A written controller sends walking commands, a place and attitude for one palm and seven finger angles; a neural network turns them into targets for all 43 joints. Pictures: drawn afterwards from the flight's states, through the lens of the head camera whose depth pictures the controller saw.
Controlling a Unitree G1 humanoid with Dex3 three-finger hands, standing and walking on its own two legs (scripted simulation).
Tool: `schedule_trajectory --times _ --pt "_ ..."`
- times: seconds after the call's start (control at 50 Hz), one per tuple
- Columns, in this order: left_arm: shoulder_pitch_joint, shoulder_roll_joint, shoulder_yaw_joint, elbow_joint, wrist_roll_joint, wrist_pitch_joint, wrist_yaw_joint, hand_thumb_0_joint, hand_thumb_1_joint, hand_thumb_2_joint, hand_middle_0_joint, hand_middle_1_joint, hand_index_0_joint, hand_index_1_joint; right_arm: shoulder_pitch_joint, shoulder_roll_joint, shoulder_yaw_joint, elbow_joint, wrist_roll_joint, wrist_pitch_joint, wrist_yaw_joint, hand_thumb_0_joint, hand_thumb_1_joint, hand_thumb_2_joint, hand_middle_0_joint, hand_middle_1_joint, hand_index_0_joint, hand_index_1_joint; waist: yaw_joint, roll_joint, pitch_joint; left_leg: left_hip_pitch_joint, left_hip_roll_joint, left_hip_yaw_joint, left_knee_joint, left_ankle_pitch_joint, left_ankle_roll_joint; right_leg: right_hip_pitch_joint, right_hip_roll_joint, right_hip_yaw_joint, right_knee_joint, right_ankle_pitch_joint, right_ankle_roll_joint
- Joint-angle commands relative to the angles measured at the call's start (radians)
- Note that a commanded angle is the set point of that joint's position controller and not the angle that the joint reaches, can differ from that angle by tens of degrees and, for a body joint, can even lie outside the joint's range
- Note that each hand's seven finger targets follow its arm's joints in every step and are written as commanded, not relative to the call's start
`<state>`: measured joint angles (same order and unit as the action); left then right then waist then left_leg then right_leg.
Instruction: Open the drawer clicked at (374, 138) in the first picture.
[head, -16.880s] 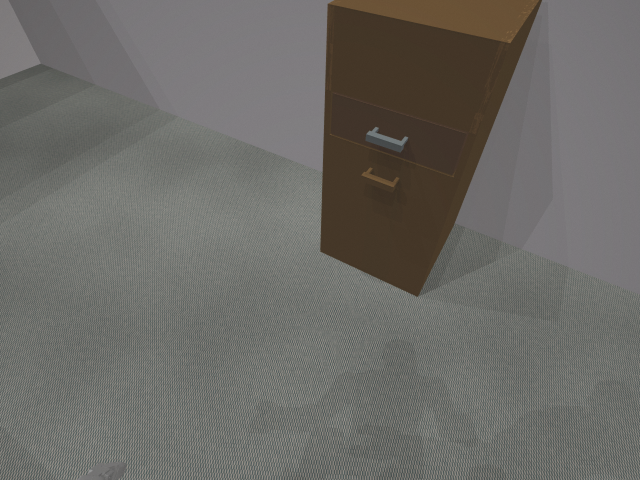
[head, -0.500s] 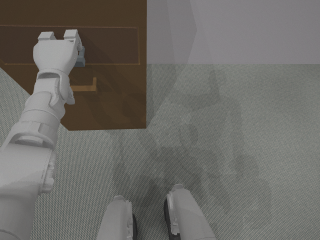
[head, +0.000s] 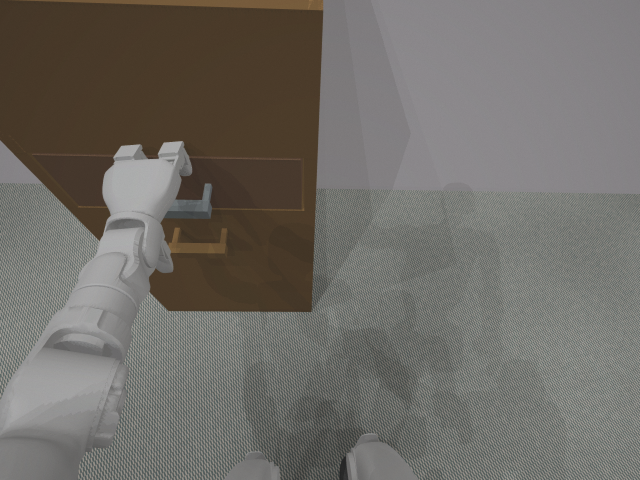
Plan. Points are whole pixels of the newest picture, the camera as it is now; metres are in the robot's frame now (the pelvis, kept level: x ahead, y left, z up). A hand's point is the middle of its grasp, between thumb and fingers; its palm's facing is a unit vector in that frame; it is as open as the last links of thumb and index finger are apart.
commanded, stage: lift the fingers back up to retry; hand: left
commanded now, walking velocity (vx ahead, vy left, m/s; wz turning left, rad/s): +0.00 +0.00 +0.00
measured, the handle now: (177, 198) +0.53 +0.20 -0.06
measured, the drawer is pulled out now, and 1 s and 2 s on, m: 0.00 0.00 0.00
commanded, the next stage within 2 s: re-aim the fingers above the handle in 0.14 s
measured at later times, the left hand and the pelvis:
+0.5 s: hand (167, 212) +0.47 +0.19 -0.01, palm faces -0.05 -0.03 -1.00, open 13.8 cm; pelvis +0.00 +0.00 +0.00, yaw +0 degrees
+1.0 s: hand (174, 212) +0.47 +0.18 -0.01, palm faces -0.03 -0.03 -1.00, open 13.8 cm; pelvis -0.01 +0.00 +0.00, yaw +0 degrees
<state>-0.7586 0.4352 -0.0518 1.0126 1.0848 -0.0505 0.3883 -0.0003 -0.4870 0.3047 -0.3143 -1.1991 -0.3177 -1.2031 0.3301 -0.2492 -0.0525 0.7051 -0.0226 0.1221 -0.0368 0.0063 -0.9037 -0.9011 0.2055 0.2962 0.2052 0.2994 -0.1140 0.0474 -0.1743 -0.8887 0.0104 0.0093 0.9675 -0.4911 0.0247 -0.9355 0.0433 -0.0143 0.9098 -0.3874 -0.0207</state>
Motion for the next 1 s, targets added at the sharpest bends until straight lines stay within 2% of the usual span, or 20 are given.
schedule_trajectory --times 0.0,0.02,0.06,0.1,0.12,0.16,0.22,0.24,0.26,0.28,0.32,0.42,0.48,0.52,0.6,0.72,0.8,0.92,0.94,0.98 --pt "-0.321 0.127 0.008 -0.185 -0.001 -0.029 0.032 0.0 -0.5 0.3 -0.3 -1.2 -0.3 -1.2 0.137 -0.146 -0.06 -0.047 -0.006 -0.003 -0.007 0.0 -0.9 -0.9 0.2 0.3 0.2 0.3 -0.012 0.004 -0.414 0.315 -0.022 -0.003 -0.089 0.587 0.011 0.327 0.011 0.006 -0.103 0.48 -0.019" --pt "-0.283 0.151 0.03 -0.168 0.006 -0.034 0.037 0.0 -0.5 0.3 -0.3 -1.2 -0.3 -1.2 0.132 -0.149 -0.059 -0.044 -0.005 0.002 -0.006 0.0 -0.9 -0.9 0.2 0.3 0.2 0.3 0.003 -0.008 -0.4 0.302 -0.023 -0.003 -0.093 0.575 0.009 0.329 0.011 0.006 -0.099 0.471 -0.02" --pt "-0.323 0.112 -0.002 -0.195 0.016 -0.048 0.052 0.0 -0.5 0.3 -0.3 -1.2 -0.3 -1.2 0.12 -0.143 -0.062 -0.05 -0.009 0.001 -0.002 0.0 -0.9 -0.9 0.2 0.3 0.2 0.3 -0.007 0.018 -0.386 0.301 -0.025 -0.001 -0.093 0.555 0.008 0.307 0.01 0.007 -0.1 0.456 -0.022" --pt "-0.319 0.171 0.053 -0.203 0.021 -0.055 0.074 0.0 -0.5 0.3 -0.3 -1.2 -0.3 -1.2 0.111 -0.147 -0.064 -0.043 -0.015 0.006 0.001 0.0 -0.9 -0.9 0.2 0.3 0.2 0.3 0.006 0.015 -0.399 0.299 -0.026 -0.002 -0.086 0.574 0.007 0.318 0.009 0.01 -0.087 0.473 -0.025" --pt "-0.308 0.171 0.055 -0.198 0.031 -0.053 0.087 0.0 -0.5 0.3 -0.3 -1.2 -0.3 -1.2 0.108 -0.146 -0.062 -0.049 -0.016 0.008 0.003 0.0 -0.9 -0.9 0.2 0.3 0.2 0.3 0.011 0.02 -0.41 0.299 -0.027 -0.005 -0.085 0.582 0.005 0.314 0.01 0.009 -0.078 0.47 -0.025" --pt "-0.347 0.133 0.028 -0.207 0.044 -0.045 0.11 0.0 -0.5 0.3 -0.3 -1.2 -0.3 -1.2 0.1 -0.142 -0.066 -0.049 -0.017 0.006 0.009 0.0 -0.9 -0.9 0.2 0.3 0.2 0.3 0.001 0.042 -0.413 0.315 -0.022 -0.012 -0.078 0.593 -0.001 0.271 0.011 -0.002 -0.068 0.442 -0.027" --pt "-0.385 0.143 0.037 -0.212 0.052 -0.019 0.136 0.0 -0.5 0.3 -0.3 -1.2 -0.3 -1.2 0.097 -0.143 -0.068 -0.049 -0.022 0.008 0.013 0.0 -0.9 -0.9 0.2 0.3 0.2 0.3 -0.003 0.053 -0.471 0.346 -0.022 -0.016 -0.064 0.609 -0.003 0.264 0.013 -0.004 -0.056 0.436 -0.024" --pt "-0.414 0.127 0.021 -0.205 0.051 -0.008 0.138 0.0 -0.5 0.3 -0.3 -1.2 -0.3 -1.2 0.096 -0.142 -0.069 -0.045 -0.02 0.009 0.013 0.0 -0.9 -0.9 0.2 0.3 0.2 0.3 -0.015 0.056 -0.458 0.346 -0.021 -0.018 -0.064 0.593 -0.006 0.249 0.013 -0.007 -0.058 0.421 -0.025" --pt "-0.434 0.154 0.039 -0.2 0.049 0.002 0.141 0.0 -0.5 0.3 -0.3 -1.2 -0.3 -1.2 0.094 -0.146 -0.068 -0.042 -0.022 0.009 0.013 0.0 -0.9 -0.9 0.2 0.3 0.2 0.3 -0.016 0.046 -0.453 0.335 -0.022 -0.013 -0.065 0.568 -0.003 0.256 0.013 -0.006 -0.061 0.414 -0.023" --pt "-0.432 0.173 0.05 -0.199 0.052 0.01 0.139 0.0 -0.5 0.3 -0.3 -1.2 -0.3 -1.2 0.093 -0.149 -0.066 -0.043 -0.021 0.011 0.012 0.0 -0.9 -0.9 0.2 0.3 0.2 0.3 -0.01 0.043 -0.476 0.341 -0.023 -0.016 -0.067 0.574 -0.003 0.27 0.013 -0.003 -0.058 0.42 -0.024" --pt "-0.426 0.125 0.012 -0.17 0.042 0.028 0.125 0.0 -0.5 0.3 -0.3 -1.2 -0.3 -1.2 0.095 -0.144 -0.063 -0.047 -0.018 0.011 0.01 0.0 -0.9 -0.9 0.2 0.3 0.2 0.3 -0.021 0.032 -0.475 0.343 -0.023 -0.016 -0.07 0.57 -0.001 0.272 0.013 -0.006 -0.065 0.418 -0.021" --pt "-0.415 0.129 0.008 -0.139 0.025 0.032 0.077 0.0 -0.5 0.3 -0.3 -1.2 -0.3 -1.2 0.106 -0.146 -0.059 -0.045 -0.014 0.01 0.003 0.0 -0.9 -0.9 0.2 0.3 0.2 0.3 -0.02 0.008 -0.468 0.325 -0.024 -0.013 -0.081 0.535 0.005 0.301 0.012 0.001 -0.078 0.417 -0.019" --pt "-0.413 0.133 0.006 -0.127 0.032 0.016 0.066 0.0 -0.5 0.3 -0.3 -1.2 -0.3 -1.2 0.104 -0.147 -0.055 -0.046 -0.011 0.005 -0.002 0.0 -0.9 -0.9 0.2 0.3 0.2 0.3 -0.023 -0.012 -0.408 0.28 -0.025 -0.011 -0.091 0.477 0.008 0.288 0.01 0.003 -0.085 0.387 -0.021" --pt "-0.389 0.167 0.037 -0.12 0.028 0.001 0.063 0.0 -0.5 0.3 -0.3 -1.2 -0.3 -1.2 0.105 -0.15 -0.052 -0.046 -0.013 0.001 -0.002 0.0 -0.9 -0.9 0.2 0.3 0.2 0.3 -0.006 -0.002 -0.421 0.262 -0.028 -0.004 -0.088 0.463 0.009 0.297 0.008 0.01 -0.079 0.383 -0.022" --pt "-0.404 0.244 0.086 -0.101 0.035 -0.007 0.082 0.0 -0.5 0.3 -0.3 -1.2 -0.3 -1.2 0.097 -0.159 -0.046 -0.046 -0.013 -0.003 -0.003 0.0 -0.9 -0.9 0.2 0.3 0.2 0.3 0.002 -0.013 -0.389 0.184 -0.034 0.002 -0.09 0.385 0.014 0.304 0.004 0.022 -0.077 0.338 -0.022" --pt "-0.44 0.214 0.057 -0.127 0.041 -0.011 0.098 0.0 -0.5 0.3 -0.3 -1.2 -0.3 -1.2 0.121 -0.158 -0.058 -0.045 -0.014 -0.022 -0.002 0.0 -0.9 -0.9 0.2 0.3 0.2 0.3 -0.013 0.021 -0.486 0.238 -0.032 -0.002 -0.073 0.414 0.011 0.287 0.008 0.016 -0.063 0.344 -0.019" --pt "-0.489 0.139 0.001 -0.153 0.026 -0.013 0.085 0.0 -0.5 0.3 -0.3 -1.2 -0.3 -1.2 0.135 -0.156 -0.068 -0.033 -0.012 -0.032 -0.003 0.0 -0.9 -0.9 0.2 0.3 0.2 0.3 -0.037 0.042 -0.478 0.294 -0.025 -0.014 -0.076 0.437 0.006 0.244 0.011 0.004 -0.074 0.331 -0.022" --pt "-0.505 0.171 0.021 -0.097 0.038 0.004 0.1 0.0 -0.5 0.3 -0.3 -1.2 -0.3 -1.2 0.133 -0.162 -0.058 -0.017 -0.013 -0.032 -0.005 0.0 -0.9 -0.9 0.2 0.3 0.2 0.3 -0.04 0.033 -0.416 0.258 -0.025 -0.021 -0.083 0.386 0.007 0.2 0.01 -0.001 -0.078 0.272 -0.023" --pt "-0.509 0.207 0.045 -0.088 0.04 0.01 0.104 0.0 -0.5 0.3 -0.3 -1.2 -0.3 -1.2 0.129 -0.166 -0.054 -0.014 -0.012 -0.03 -0.004 0.0 -0.9 -0.9 0.2 0.3 0.2 0.3 -0.033 0.03 -0.402 0.239 -0.026 -0.02 -0.086 0.37 0.007 0.205 0.008 0.002 -0.077 0.266 -0.024" --pt "-0.488 0.202 0.041 -0.074 0.044 0.024 0.109 0.0 -0.5 0.3 -0.3 -1.2 -0.3 -1.2 0.122 -0.163 -0.049 -0.026 -0.012 -0.029 -0.002 0.0 -0.9 -0.9 0.2 0.3 0.2 0.3 -0.023 0.034 -0.411 0.229 -0.03 -0.014 -0.09 0.37 0.007 0.226 0.008 0.003 -0.075 0.273 -0.025"
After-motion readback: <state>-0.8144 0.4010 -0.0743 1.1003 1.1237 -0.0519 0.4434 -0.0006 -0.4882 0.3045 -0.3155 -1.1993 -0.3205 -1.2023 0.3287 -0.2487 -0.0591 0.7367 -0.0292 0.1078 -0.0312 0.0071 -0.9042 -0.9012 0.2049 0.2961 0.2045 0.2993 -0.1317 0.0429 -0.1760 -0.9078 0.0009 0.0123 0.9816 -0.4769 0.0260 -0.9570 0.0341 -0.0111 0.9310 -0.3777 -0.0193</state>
